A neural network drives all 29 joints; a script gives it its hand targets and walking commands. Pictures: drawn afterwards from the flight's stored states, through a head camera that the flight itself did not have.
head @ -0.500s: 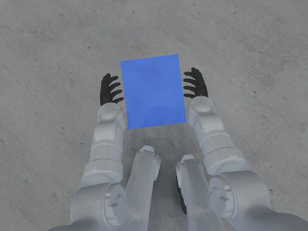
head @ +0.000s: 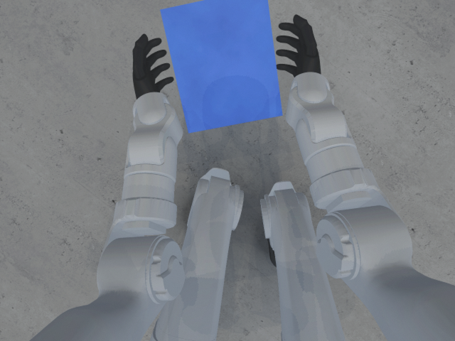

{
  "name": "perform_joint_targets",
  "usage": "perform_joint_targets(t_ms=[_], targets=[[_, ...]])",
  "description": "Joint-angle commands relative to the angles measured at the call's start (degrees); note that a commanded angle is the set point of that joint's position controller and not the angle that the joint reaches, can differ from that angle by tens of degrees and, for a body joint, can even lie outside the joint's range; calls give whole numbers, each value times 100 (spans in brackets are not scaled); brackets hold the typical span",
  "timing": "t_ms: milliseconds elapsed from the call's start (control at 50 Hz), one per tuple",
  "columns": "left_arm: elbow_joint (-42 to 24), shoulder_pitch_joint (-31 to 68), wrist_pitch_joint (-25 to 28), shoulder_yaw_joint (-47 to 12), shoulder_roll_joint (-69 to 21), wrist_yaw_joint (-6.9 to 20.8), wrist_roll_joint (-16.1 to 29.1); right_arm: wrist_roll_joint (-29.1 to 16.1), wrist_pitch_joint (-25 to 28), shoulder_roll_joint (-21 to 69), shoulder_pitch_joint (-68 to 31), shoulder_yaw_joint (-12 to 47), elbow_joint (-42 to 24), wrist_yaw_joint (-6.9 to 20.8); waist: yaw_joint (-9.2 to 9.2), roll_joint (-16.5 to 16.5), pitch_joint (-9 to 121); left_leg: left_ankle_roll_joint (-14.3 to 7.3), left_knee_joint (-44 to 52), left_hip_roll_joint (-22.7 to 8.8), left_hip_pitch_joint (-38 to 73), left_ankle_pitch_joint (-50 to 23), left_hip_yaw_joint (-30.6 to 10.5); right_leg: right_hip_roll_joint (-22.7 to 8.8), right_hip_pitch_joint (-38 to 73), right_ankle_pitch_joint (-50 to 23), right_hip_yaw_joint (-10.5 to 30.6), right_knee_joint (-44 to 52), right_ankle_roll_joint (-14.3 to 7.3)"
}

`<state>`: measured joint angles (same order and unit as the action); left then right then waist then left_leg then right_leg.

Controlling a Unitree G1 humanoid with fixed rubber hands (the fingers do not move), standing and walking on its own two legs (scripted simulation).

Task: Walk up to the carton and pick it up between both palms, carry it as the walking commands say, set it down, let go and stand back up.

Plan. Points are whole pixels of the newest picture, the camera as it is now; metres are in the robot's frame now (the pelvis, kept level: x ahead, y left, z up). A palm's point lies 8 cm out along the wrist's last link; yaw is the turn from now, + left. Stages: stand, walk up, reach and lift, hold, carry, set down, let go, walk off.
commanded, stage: set down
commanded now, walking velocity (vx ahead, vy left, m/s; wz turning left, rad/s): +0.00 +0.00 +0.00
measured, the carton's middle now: (224, 68) +0.51 +0.09 -0.23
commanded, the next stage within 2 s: none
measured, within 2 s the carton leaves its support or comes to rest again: rests again in 1.54 s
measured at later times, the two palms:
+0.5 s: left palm (153, 88) +0.46 +0.21 -0.20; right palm (286, 67) +0.52 -0.02 -0.20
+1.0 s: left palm (166, 90) +0.47 +0.21 -0.29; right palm (280, 82) +0.52 -0.03 -0.30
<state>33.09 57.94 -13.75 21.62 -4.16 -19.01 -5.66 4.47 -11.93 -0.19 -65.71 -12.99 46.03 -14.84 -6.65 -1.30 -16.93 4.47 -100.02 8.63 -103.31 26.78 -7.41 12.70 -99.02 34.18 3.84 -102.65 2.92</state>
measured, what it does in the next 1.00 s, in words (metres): lowers itself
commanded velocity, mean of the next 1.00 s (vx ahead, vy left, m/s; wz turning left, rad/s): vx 0.00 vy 0.00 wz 0.00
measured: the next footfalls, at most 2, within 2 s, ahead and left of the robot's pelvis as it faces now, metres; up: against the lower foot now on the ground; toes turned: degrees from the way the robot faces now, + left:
none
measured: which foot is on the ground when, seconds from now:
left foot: down 0.00-1.00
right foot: down 0.00-1.00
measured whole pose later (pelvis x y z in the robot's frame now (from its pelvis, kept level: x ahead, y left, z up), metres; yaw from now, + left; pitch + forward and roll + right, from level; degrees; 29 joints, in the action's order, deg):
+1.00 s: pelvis -0.01 +0.01 -0.11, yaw -3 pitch +29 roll -2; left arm 46.5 76.2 -13.7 18.2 4.2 -20.3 2.3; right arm -1.3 -13.4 -9.9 -82.3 -6.6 57.9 -13.8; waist -9.6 0.1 -30.0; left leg 2.8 -121.0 6.9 -120.5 29.0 -3.5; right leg 12.5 -115.6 37.3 1.8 -123.6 4.5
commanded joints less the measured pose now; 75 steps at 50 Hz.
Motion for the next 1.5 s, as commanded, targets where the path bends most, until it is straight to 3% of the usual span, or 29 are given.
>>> perform_joint_targets(t_ms=[0, 20, 60, 80, 180, 220, 300, 320, 480, 520, 540, 620, 680, 720, 780, 880, 1020, 1060, 1080, 1100, 1220, 1260, 1280, 1300, 1360, 1380, 1400, 1420, 1480], targets=[[-631, 4160, 121, -3561, -4985, 1912, 608, -881, 268, 5176, -4692, 3230, -1518, 1422, -452, 56, 11279, -117, 342, 122, 5062, -2525, 1017, 146, 2536, -1787, -372, 543, -154], [-1236, 4832, 177, -3894, -4855, 1862, 960, -956, 239, 5168, -4866, 3356, -1725, 1358, -244, -102, 12050, -133, 279, 111, 5298, -2586, 912, 148, 2980, -1940, -433, 398, -169], [-2061, 5282, 122, -4139, -4415, 1747, 1296, -1207, 57, 5238, -4743, 4018, -2279, 1239, -544, -277, 13528, -77, 21, 35, 5889, -2908, 994, 107, 3881, -2344, -291, 225, -203], [-1921, 5277, -13, -4375, -4629, 1739, 1495, -1166, -54, 4999, -4757, 3813, -2154, 1198, -131, 39, 13389, 5, 11, 61, 6055, -3138, 999, 108, 3905, -2563, -397, 245, -161], [-1870, 6355, -237, -4183, -4513, 1714, 1419, -1599, -117, 5022, -6301, 3894, -2826, 1259, -448, 38, 12307, -245, 16, 2, 5421, -1921, 938, 28, 3043, -1344, -468, 85, -221], [-1609, 6302, -265, -3939, -4618, 1728, 1451, -1536, -161, 4796, -6483, 3652, -2558, 1260, -558, 140, 11889, -191, -53, -50, 5251, -1819, 1042, -32, 2813, -1199, -400, 65, -293], [-342, 6512, -265, -3237, -4764, 1936, 1056, -872, -139, 4556, -6225, 2364, -660, 1488, -40, -75, 9627, -280, 133, -98, 3865, -373, 720, -85, 1556, -194, -430, 161, -345], [-108, 6394, -246, -3062, -4617, 1967, 870, -898, -77, 4634, -6169, 2391, -570, 1559, -350, -138, 9689, -251, -19, -137, 3796, -546, 891, -78, 1519, -268, -358, 118, -362], [338, 6574, -246, -2609, -4715, 2191, 668, -376, -57, 4593, -6060, 1476, 429, 1819, -312, 200, 9367, -159, -224, -105, 3542, -561, 1040, -52, 894, -313, -532, -191, -420], [20, 6458, -209, -2891, -4949, 2234, 902, -347, -95, 4733, -5788, 1525, 337, 1820, 65, 204, 9961, -123, -372, -91, 3711, -985, 1054, -21, 1258, -715, -530, -294, -429], [-12, 6475, -193, -2817, -4907, 2228, 826, -482, -74, 4855, -5923, 1599, 129, 1862, -332, 308, 10076, -109, -341, -76, 3954, -1207, 1054, 30, 1126, -877, -635, -480, -392], [-433, 6559, -117, -3315, -4927, 2181, 1151, -620, -47, 5058, -5843, 2103, -330, 1816, -76, 153, 10793, -172, -656, -36, 4406, -2300, 1140, 86, 1302, -1491, -665, -595, -381], [-558, 6143, -53, -3597, -4910, 2142, 1198, -1079, 102, 5056, -6144, 2739, -1188, 1798, -499, 299, 11055, -195, -881, 23, 4562, -3024, 1099, 56, 1205, -1912, -640, -882, -354], [-1015, 6473, 92, -3673, -4639, 2066, 1358, -1015, 112, 4992, -6194, 2843, -1152, 1708, -175, 10, 11259, -167, -1069, -91, 4453, -3052, 992, -14, 1532, -1987, -543, -936, -373], [-781, 6635, 231, -3620, -4502, 1996, 1475, -1247, 245, 4854, -6409, 3152, -1386, 1638, -552, -283, 10986, -149, -1125, -60, 4314, -3150, 1052, 5, 1550, -2052, -647, -1092, -319], [182, 6396, 298, -3155, -4318, 1997, 1360, -1146, 409, 4270, -6249, 2603, -596, 1651, -311, -202, 9156, -185, -1166, -92, 3580, -2667, 849, -89, 187, -1399, -693, -1204, -339], [602, 6631, 415, -2577, -3735, 2090, 1354, -1079, 475, 3886, -6443, 2395, 31, 1652, -562, -482, 8337, -229, -1470, -219, 2445, -2078, 975, -178, 70, -1049, -558, -1440, -403], [872, 6305, 439, -2167, -3644, 2155, 1137, -1052, 538, 3977, -6506, 2417, 20, 1696, -918, -671, 7926, -311, -1561, -138, 1952, -2166, 1093, -91, 164, -1115, -382, -1339, -422], [1565, 5953, 356, -1964, -3727, 2219, 1097, -936, 515, 3855, -6406, 2264, 422, 1708, -692, -972, 7425, -345, -1440, -185, 1906, -1895, 989, -79, -77, -870, -582, -1393, -313], [1291, 6258, 394, -1862, -3514, 2286, 985, -988, 525, 3800, -6566, 2151, 454, 1727, -1061, -713, 7302, -325, -1534, -178, 1534, -1818, 1064, -107, -300, -796, -483, -1536, -370], [1325, 6064, 492, -1546, -3396, 2448, 1120, -829, 598, 3947, -6036, 1994, 553, 1647, -827, -1032, 7408, -329, -1804, -200, 1515, -2594, 1073, -103, 114, -1742, -395, -1539, -363], [1075, 6239, 577, -1457, -3158, 2423, 1045, -1012, 562, 4217, -5863, 2181, 563, 1688, -1016, -1114, 7407, -406, -1890, -241, 1418, -2553, 1073, -84, 231, -2044, -237, -1575, -329], [1279, 5822, 590, -1397, -3366, 2435, 871, -1181, 645, 4246, -6099, 2277, 472, 1700, -1462, -898, 7203, -407, -1782, -175, 1547, -2798, 1137, -60, -8, -1996, -319, -1571, -312], [1025, 6121, 599, -1480, -3423, 2448, 998, -1190, 655, 4245, -6329, 2322, 218, 1658, -1211, -868, 7650, -425, -1937, -195, 1372, -2851, 1114, -90, 269, -2179, -194, -1595, -379], [1135, 5977, 578, -1530, -3339, 2525, 967, -1111, 564, 4121, -5793, 2371, 442, 1629, -1290, -901, 7275, -356, -1958, -251, 788, -2880, 1190, -118, 657, -2733, -6, -1609, -387], [889, 6267, 607, -1801, -3350, 2558, 1221, -1032, 629, 4105, -5788, 2335, 370, 1560, -934, -947, 7519, -373, -2055, -254, 670, -2789, 1044, -138, 771, -2761, -10, -1652, -421], [1122, 5949, 571, -1624, -3220, 2619, 1002, -1021, 599, 4029, -5815, 2332, 535, 1571, -1186, -918, 7303, -358, -2010, -222, 746, -2636, 1160, -102, 785, -2633, -46, -1648, -392], [973, 6028, 587, -1703, -3221, 2682, 1232, -939, 558, 3927, -5655, 2296, 448, 1542, -841, -993, 7379, -373, -2082, -212, 537, -2602, 1250, -131, 945, -2753, 13, -1552, -384], [896, 6429, 630, -1596, -2895, 2599, 1162, -902, 542, 3990, -5619, 2178, 703, 1559, -977, -914, 6790, -328, -2018, -308, 452, -2302, 1171, -154, 508, -2115, 30, -1495, -443]])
